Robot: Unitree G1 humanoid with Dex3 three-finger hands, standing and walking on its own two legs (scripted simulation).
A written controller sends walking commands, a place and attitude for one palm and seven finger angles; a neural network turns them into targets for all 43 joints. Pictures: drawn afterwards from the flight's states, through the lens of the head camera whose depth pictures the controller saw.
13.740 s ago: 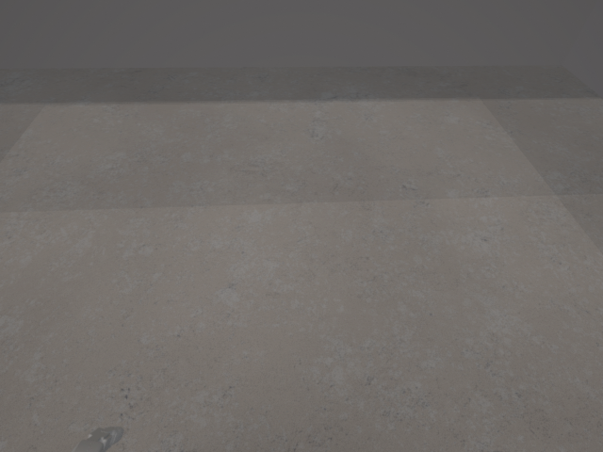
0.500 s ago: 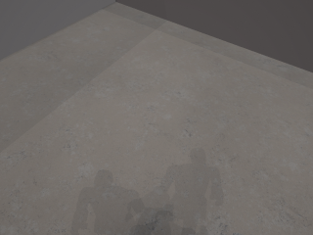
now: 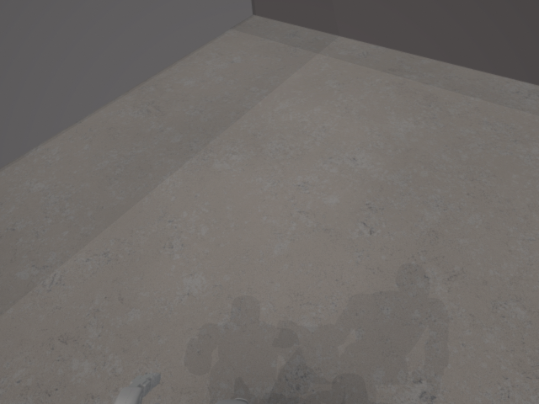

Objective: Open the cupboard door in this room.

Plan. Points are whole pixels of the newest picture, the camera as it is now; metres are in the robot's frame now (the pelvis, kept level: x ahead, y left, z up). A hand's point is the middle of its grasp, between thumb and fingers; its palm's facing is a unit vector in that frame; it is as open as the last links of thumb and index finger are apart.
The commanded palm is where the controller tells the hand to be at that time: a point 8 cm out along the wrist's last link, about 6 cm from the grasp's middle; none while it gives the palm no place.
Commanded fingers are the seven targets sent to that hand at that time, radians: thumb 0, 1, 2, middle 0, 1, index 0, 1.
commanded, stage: turn or walk to find it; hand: left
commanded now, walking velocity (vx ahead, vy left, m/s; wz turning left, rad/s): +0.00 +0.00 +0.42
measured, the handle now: out of the picture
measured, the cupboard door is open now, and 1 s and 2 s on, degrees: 0 0 0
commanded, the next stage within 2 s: none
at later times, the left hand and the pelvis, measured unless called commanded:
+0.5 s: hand out of the picture -0.07 +0.23 -0.18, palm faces +0.31 -0.92 -0.24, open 7.4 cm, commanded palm none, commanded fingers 0.00 0.90 0.90 -0.20 -0.30 -0.20 -0.30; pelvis -0.03 +0.02 -0.01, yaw +15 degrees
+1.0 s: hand out of the picture -0.02 +0.22 -0.14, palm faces +0.41 -0.87 -0.28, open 7.4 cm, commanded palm none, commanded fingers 0.00 0.90 0.90 -0.20 -0.30 -0.20 -0.30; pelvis -0.05 -0.01 +0.00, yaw +26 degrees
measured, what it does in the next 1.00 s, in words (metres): steps on the spot, turning left: left foot, then right foot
